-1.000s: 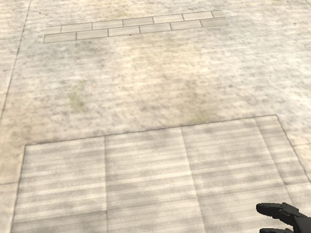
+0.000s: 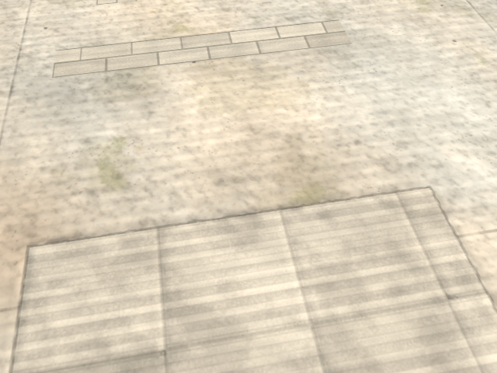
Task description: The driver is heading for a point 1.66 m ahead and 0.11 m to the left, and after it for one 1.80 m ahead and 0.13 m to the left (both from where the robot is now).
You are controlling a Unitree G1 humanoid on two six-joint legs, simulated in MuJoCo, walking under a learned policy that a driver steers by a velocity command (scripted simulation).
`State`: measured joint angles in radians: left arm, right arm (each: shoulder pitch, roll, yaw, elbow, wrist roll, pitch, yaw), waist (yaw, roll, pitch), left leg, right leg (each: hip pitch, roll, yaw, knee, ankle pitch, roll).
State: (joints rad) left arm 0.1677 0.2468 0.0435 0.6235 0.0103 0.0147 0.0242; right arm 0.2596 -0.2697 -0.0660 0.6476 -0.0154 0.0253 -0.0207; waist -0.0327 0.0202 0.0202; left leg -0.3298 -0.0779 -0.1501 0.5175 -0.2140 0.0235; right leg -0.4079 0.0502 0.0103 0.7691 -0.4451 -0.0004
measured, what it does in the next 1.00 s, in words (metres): steps on the spot: right foot, then left foot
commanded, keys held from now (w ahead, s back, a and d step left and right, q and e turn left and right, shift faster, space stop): q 0.16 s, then no key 0.84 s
